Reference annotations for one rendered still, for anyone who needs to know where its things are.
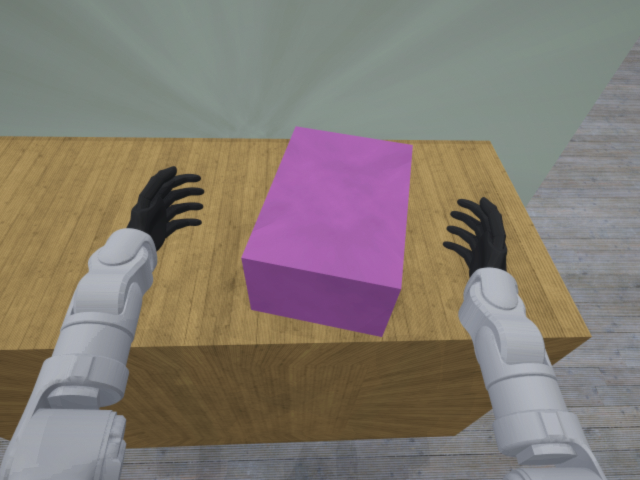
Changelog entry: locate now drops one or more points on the robot right hand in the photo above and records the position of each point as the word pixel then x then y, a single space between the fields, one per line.
pixel 488 246

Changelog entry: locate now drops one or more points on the left robot upper arm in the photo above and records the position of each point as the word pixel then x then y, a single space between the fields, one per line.
pixel 71 444

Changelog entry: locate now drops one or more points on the pedestal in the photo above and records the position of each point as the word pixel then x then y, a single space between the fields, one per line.
pixel 205 369

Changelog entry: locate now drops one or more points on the carton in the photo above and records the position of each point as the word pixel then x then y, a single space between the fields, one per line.
pixel 328 244

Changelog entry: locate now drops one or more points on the robot left hand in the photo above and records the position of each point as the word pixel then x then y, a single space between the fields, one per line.
pixel 152 213

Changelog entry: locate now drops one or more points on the left robot forearm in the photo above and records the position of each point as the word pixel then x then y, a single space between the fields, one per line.
pixel 87 369

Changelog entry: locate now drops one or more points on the right robot forearm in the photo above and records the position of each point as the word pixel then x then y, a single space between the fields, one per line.
pixel 532 421

